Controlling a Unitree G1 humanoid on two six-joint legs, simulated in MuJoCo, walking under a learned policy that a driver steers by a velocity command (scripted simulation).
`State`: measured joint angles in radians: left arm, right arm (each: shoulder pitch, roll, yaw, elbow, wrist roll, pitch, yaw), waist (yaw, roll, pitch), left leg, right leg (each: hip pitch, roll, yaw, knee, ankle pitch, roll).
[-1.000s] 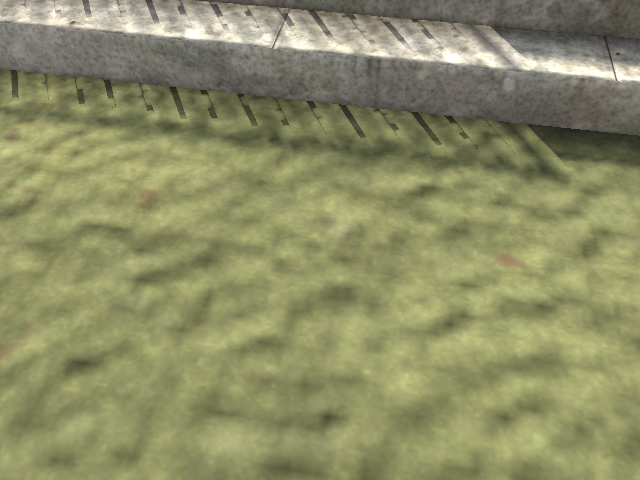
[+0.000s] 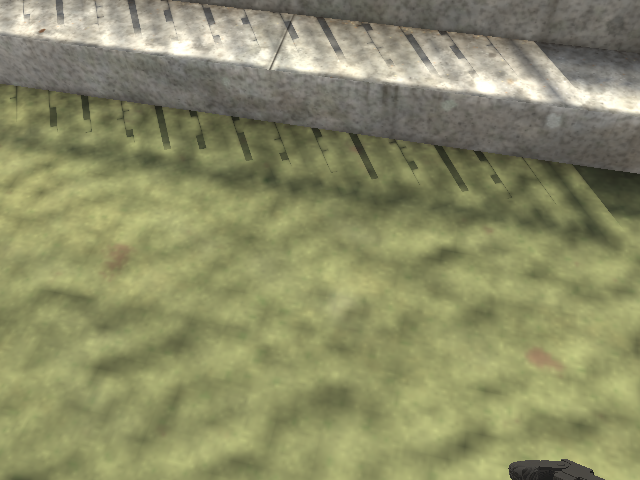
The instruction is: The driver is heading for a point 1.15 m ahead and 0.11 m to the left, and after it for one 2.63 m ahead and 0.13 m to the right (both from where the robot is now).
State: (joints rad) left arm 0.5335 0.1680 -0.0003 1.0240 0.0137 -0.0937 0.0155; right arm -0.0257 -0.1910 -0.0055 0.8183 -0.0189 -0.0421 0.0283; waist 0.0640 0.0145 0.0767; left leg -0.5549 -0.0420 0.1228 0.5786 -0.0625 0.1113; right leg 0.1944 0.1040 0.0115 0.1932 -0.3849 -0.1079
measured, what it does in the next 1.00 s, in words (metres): walks ahead: left foot, then right foot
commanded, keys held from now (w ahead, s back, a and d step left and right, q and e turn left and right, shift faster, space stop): no key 0.52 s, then w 0.48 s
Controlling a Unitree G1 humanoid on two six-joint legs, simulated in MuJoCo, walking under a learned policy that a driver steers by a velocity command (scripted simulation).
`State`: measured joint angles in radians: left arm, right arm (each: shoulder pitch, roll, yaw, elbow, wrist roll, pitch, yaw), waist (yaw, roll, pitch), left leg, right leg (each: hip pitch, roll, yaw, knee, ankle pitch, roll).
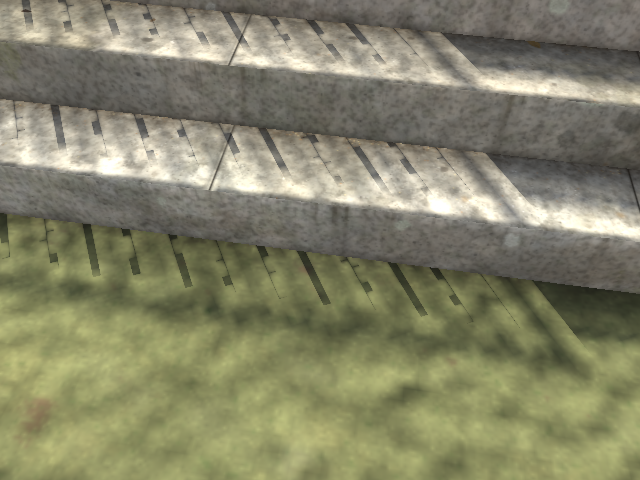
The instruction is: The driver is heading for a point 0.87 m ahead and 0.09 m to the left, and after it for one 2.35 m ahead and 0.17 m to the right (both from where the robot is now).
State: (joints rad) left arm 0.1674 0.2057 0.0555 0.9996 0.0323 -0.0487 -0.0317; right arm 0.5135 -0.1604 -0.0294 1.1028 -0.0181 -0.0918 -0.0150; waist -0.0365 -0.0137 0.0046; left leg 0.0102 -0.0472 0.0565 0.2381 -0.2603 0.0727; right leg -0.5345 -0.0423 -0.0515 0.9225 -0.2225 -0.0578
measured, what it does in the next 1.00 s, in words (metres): walks ahead: right foot, then left foot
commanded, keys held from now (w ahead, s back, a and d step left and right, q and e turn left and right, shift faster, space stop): w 1.00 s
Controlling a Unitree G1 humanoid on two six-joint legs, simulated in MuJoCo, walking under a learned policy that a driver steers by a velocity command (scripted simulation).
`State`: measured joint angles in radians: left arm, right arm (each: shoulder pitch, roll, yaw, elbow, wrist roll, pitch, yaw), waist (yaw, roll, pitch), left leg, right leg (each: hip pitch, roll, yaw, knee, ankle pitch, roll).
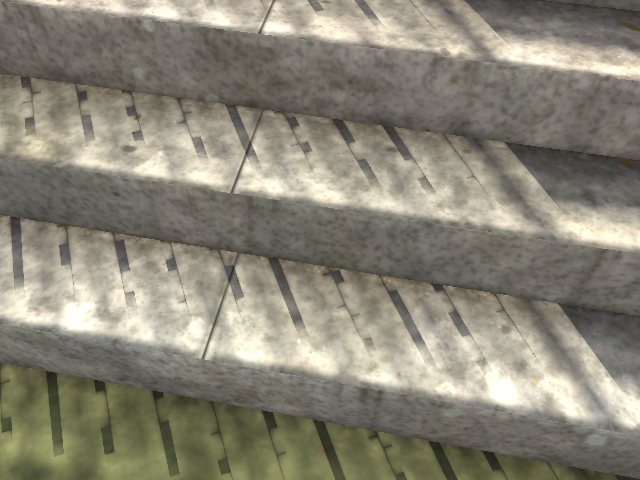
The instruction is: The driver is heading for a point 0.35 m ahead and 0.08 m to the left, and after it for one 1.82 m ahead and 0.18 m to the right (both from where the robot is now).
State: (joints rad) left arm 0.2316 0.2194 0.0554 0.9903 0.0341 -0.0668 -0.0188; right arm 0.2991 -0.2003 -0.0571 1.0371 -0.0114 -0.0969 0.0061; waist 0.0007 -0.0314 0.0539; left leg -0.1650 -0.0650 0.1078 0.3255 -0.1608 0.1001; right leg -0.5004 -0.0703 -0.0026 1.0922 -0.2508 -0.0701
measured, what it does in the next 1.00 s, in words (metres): walks ahead: right foot, then left foot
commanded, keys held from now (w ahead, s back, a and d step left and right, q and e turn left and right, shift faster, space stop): w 0.24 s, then no key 0.76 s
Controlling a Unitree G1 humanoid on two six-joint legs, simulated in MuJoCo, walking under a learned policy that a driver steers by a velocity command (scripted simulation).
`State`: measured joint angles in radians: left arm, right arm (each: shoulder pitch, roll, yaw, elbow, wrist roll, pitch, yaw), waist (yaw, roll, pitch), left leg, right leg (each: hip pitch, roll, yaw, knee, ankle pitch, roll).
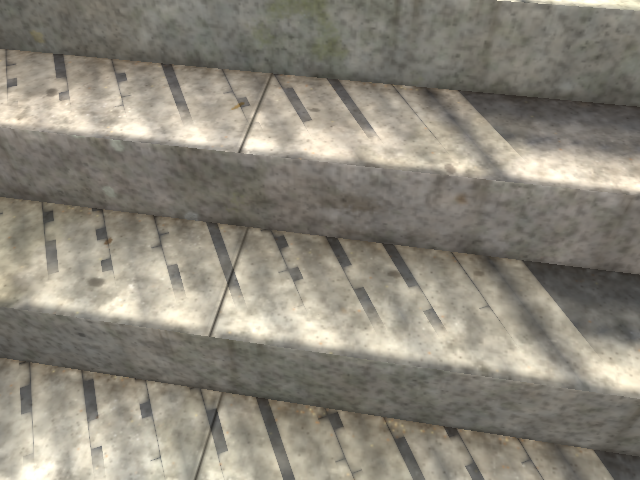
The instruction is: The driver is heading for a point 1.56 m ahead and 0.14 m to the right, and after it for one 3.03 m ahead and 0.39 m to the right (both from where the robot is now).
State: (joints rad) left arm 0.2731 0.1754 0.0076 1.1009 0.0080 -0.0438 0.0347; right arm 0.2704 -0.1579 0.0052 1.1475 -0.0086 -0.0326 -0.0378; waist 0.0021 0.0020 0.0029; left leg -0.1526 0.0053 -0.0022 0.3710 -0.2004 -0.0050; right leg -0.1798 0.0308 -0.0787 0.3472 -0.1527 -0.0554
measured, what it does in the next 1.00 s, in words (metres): stands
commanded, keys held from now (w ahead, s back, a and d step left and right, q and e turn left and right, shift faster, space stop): no key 1.00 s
